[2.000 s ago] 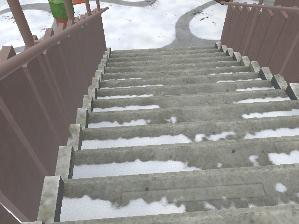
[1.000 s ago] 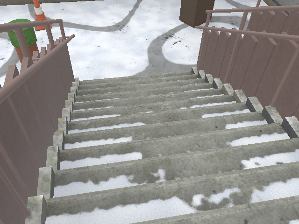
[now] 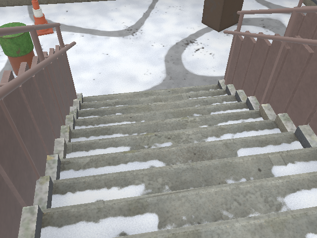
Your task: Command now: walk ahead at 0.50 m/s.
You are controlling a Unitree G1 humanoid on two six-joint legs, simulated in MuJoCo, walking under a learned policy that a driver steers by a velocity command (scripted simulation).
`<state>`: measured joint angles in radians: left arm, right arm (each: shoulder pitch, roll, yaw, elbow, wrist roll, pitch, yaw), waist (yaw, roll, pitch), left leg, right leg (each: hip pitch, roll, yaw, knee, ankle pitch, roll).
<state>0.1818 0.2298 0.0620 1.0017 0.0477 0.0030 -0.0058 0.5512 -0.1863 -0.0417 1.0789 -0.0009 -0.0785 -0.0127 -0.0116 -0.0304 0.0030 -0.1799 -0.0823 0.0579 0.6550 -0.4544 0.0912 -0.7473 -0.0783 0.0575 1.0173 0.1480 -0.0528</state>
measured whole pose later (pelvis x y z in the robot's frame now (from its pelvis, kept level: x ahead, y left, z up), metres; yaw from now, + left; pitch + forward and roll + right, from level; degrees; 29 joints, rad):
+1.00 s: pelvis +0.47 +0.00 -0.31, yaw +20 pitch +0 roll -2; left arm 0.22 0.18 0.00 0.87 0.04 0.06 0.07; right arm 0.22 -0.18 0.00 0.92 -0.01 -0.02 -0.02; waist 0.02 -0.01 0.06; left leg -0.39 -0.08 0.04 0.58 -0.19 0.14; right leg -0.82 -0.02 0.01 1.67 -0.38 0.01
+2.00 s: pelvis +0.69 +0.03 -0.34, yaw +21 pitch +0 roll +1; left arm 0.10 0.25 0.06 0.90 0.06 -0.03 -0.05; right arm 0.57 -0.19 -0.01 1.11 -0.02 -0.08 -0.03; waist -0.09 -0.02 0.01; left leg -0.08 -0.07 0.01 0.68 -0.61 0.07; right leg -0.60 -0.05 0.05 0.66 0.39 -0.05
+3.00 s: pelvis +1.20 +0.25 -0.66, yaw +21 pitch -1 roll +1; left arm 0.21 0.24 0.07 0.95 0.05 -0.02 -0.01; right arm 0.50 -0.18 -0.05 1.11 0.00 -0.08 -0.03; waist -0.02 -0.04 0.03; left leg -0.27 -0.05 0.09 0.77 -0.50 0.07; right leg -0.72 -0.04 0.11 0.97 0.24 -0.06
